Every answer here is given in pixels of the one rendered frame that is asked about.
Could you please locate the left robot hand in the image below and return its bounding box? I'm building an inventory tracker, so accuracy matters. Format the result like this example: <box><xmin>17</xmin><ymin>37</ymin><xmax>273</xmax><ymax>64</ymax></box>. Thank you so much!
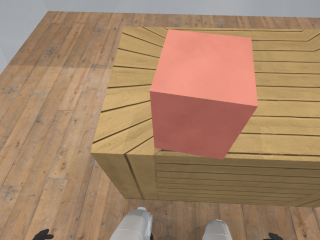
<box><xmin>32</xmin><ymin>229</ymin><xmax>54</xmax><ymax>240</ymax></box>

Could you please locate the pedestal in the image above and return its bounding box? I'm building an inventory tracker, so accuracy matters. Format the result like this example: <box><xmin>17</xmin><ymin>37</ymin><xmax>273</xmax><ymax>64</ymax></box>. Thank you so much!
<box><xmin>90</xmin><ymin>26</ymin><xmax>320</xmax><ymax>208</ymax></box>

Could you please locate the carton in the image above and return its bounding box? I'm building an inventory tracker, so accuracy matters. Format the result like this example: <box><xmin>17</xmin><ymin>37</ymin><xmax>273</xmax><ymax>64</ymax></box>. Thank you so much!
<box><xmin>149</xmin><ymin>29</ymin><xmax>258</xmax><ymax>160</ymax></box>

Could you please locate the robot thigh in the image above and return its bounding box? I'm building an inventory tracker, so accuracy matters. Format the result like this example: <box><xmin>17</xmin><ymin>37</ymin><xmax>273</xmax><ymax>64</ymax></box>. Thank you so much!
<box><xmin>202</xmin><ymin>220</ymin><xmax>232</xmax><ymax>240</ymax></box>
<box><xmin>109</xmin><ymin>209</ymin><xmax>153</xmax><ymax>240</ymax></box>

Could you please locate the robot left thigh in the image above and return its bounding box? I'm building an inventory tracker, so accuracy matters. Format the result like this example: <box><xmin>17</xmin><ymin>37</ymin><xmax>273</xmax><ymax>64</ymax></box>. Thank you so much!
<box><xmin>109</xmin><ymin>209</ymin><xmax>153</xmax><ymax>240</ymax></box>

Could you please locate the robot right thigh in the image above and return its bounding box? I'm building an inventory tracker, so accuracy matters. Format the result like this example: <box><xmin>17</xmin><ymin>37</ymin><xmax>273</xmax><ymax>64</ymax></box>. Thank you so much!
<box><xmin>202</xmin><ymin>220</ymin><xmax>232</xmax><ymax>240</ymax></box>

